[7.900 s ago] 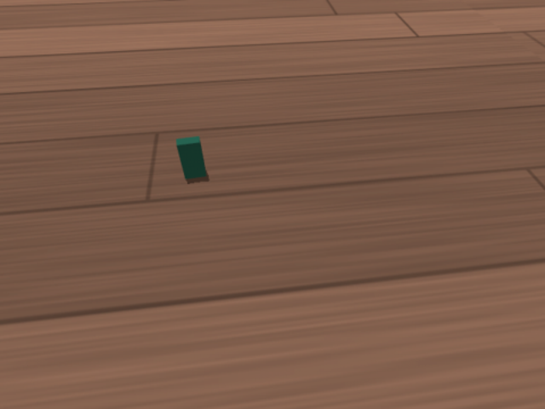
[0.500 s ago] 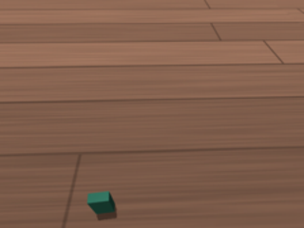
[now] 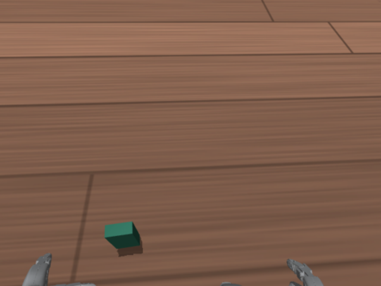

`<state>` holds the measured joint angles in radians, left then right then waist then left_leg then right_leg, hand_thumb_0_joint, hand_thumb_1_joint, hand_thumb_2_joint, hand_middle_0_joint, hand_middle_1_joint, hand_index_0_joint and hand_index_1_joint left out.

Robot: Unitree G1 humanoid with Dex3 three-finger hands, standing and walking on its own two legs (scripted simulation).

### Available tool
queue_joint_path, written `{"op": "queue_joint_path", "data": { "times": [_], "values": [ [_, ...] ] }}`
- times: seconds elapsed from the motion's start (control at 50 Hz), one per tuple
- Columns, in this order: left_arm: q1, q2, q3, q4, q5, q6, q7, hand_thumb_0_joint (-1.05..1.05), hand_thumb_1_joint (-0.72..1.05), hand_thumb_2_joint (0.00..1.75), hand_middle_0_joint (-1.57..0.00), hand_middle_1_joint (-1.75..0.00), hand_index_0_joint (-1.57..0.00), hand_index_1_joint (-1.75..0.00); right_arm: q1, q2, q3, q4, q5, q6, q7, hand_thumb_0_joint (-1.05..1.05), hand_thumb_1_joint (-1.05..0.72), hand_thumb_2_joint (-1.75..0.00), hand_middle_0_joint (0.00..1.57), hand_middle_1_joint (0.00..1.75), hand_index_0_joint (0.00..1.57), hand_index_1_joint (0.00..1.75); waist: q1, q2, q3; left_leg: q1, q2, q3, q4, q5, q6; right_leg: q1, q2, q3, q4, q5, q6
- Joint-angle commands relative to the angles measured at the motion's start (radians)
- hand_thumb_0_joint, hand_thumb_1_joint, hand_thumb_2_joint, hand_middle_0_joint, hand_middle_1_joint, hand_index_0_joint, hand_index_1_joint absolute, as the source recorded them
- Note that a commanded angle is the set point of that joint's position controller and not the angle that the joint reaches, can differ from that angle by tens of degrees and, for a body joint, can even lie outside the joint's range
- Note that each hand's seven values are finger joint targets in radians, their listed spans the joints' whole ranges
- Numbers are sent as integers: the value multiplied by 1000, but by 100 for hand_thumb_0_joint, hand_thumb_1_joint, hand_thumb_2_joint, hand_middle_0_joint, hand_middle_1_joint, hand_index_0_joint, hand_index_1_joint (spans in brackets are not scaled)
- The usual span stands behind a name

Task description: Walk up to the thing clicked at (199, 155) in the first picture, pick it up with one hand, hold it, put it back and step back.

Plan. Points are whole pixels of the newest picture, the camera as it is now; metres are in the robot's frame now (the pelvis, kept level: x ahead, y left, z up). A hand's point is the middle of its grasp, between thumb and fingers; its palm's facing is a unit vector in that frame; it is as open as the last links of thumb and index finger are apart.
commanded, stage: go down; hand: left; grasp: from the side
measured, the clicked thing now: (123, 236) +0.37 +0.26 -0.64
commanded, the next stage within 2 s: none
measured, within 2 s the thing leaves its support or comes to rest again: neither
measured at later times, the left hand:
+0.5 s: hand out of the picture +0.14 +0.29 -0.16, palm faces +0.11 -0.93 -0.35, open 17.5 cm
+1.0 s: hand (44, 276) +0.19 +0.37 -0.23, palm faces +0.24 -0.94 -0.26, open 17.5 cm
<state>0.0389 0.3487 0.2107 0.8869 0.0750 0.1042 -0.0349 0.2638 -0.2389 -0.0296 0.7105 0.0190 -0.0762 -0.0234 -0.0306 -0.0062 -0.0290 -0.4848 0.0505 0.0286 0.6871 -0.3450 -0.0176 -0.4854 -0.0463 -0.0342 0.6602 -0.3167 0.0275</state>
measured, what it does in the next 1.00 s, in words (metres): lowers itself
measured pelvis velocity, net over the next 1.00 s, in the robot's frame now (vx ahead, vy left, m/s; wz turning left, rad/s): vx -0.05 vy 0.00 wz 0.00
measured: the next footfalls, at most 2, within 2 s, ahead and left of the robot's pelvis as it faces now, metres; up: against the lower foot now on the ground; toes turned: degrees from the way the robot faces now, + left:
none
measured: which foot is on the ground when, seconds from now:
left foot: down 0.00-1.00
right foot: down 0.00-1.00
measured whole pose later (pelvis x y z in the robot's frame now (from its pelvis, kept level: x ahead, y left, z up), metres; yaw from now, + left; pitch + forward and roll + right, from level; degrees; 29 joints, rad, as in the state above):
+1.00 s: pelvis -0.05 +0.00 -0.16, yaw +0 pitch +26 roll -3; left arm -0.02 0.55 0.55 0.72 -0.10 -0.16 -0.34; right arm 0.16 -0.29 0.00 0.60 -0.01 -0.24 -0.09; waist -0.02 -0.03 -0.16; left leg -1.38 0.05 -0.05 1.54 -0.62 -0.02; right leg -1.35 -0.06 -0.05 1.49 -0.59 0.03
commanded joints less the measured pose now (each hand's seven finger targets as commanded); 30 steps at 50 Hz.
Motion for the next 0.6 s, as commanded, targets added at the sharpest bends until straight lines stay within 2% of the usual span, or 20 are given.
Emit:
{"op": "queue_joint_path", "data": {
  "times": [0.0, 0.04, 0.06, 0.1, 0.12, 0.14, 0.18, 0.24, 0.26, 0.28, 0.36, 0.38, 0.46, 0.5, 0.58],
  "values": [
    [-24, 186, 46, -245, -9, -3, 3, 0, -47, 2, -8, -3, -7, -5, -6, -176, -64, -148, 1, -66, -17, 0, -88, -89, 20, 30, 20, 30, 4, 63, -220, 43, -36, -10, 1, 232, 10, 16, 51, -22, 24, 170, -42],
    [47, 166, 44, -274, -15, 13, 1, 0, -51, 1, -8, -4, -7, -5, -3, -174, -65, -164, 1, -77, -20, 0, -87, -89, 20, 30, 20, 30, 2, 61, -223, 13, -31, -17, 33, 223, 9, -13, 51, -26, 57, 156, -41],
    [32, 190, 60, -332, -14, 17, 5, 0, -55, 1, -8, -3, -7, -5, -7, -174, -66, -172, 0, -83, -23, 0, -86, -89, 20, 30, 20, 30, 7, 63, -241, 1, -29, -23, 44, 216, 9, -21, 51, -28, 69, 147, -41],
    [87, 197, 70, -368, -15, 39, 6, 0, -58, 0, -8, -3, -7, -4, -7, -176, -65, -183, 0, -91, -30, 0, -86, -89, 20, 30, 20, 30, 8, 78, -259, -9, -25, -29, 70, 248, 5, -32, 51, -30, 101, 163, -43],
    [98, 187, 62, -398, -17, 50, 6, 0, -60, 0, -9, -3, -8, -4, -15, -173, -62, -192, -1, -93, -32, 0, -86, -89, 20, 30, 20, 30, 11, 79, -246, -27, -26, -31, 78, 234, 5, -46, 50, -29, 106, 152, -41],
    [104, 202, 75, -429, -18, 62, 8, 0, -61, 0, -10, -2, -8, -4, -17, -172, -61, -198, 1, -95, -38, 0, -86, -89, 20, 30, 20, 30, 11, 78, -253, -37, -27, -32, 89, 225, 7, -55, 49, -27, 114, 145, -40],
    [144, 191, 69, -445, -19, 95, 6, 0, -61, 0, -10, -2, -9, -4, -10, -168, -56, -198, -1, -101, -46, 0, -86, -89, 20, 30, 20, 30, 0, 83, -248, -61, -26, -34, 109, 213, 7, -73, 48, -27, 131, 138, -38],
    [171, 194, 74, -533, -27, 130, 1, 0, -61, 0, -10, -2, -9, -4, -29, -168, -52, -227, -1, -111, -58, 0, -85, -88, 20, 30, 20, 30, 3, 103, -240, -85, -22, -45, 127, 185, 5, -116, 49, -30, 156, 103, -39],
    [208, 185, 73, -514, -29, 145, -2, 0, -61, 0, -10, -2, -9, -3, -16, -155, -43, -215, -3, -113, -61, 0, -86, -88, 20, 30, 20, 30, -4, 94, -241, -100, -22, -44, 141, 186, 7, -117, 49, -32, 165, 108, -37],
    [192, 199, 80, -589, -30, 152, -2, 0, -61, 0, -11, -1, -9, -3, -21, -165, -50, -235, -3, -118, -66, 0, -86, -88, 20, 30, 20, 30, -1, 106, -273, -88, -20, -48, 149, 202, 6, -118, 49, -31, 177, 116, -40],
    [240, 181, 81, -619, -40, 184, -6, 0, -61, 0, -12, -1, -10, -2, -31, -151, -40, -254, -6, -132, -81, 0, -88, -89, 20, 30, 20, 30, -9, 97, -262, -137, -22, -51, 191, 176, 11, -161, 47, -30, 204, 95, -39],
    [232, 195, 99, -629, -42, 187, -4, 0, -61, 0, -11, -1, -10, -2, -37, -149, -39, -261, -7, -134, -85, 0, -87, -89, 20, 30, 20, 30, -9, 86, -255, -160, -22, -51, 202, 154, 14, -174, 47, -33, 205, 82, -36],
    [267, 198, 114, -654, -52, 189, -19, 0, -61, 0, -11, -1, -10, -3, -34, -147, -36, -270, -11, -147, -94, 0, -89, -89, 20, 30, 20, 30, -8, 99, -276, -190, -22, -55, 233, 146, 14, -203, 46, -30, 245, 70, -39],
    [261, 220, 139, -672, -56, 180, -25, 0, -61, 0, -11, 0, -10, -2, -38, -146, -37, -278, -11, -151, -97, 0, -89, -89, 20, 30, 20, 30, -2, 96, -285, -214, -23, -60, 253, 152, 14, -218, 45, -32, 262, 70, -38],
    [280, 221, 167, -649, -70, 146, -45, 0, -61, 0, -11, 0, -10, -1, -38, -142, -37, -275, -16, -166, -97, 0, -91, -90, 20, 30, 20, 30, -2, 103, -294, -256, -24, -58, 292, 136, 15, -256, 46, -30, 301, 57, -39]
  ]
}}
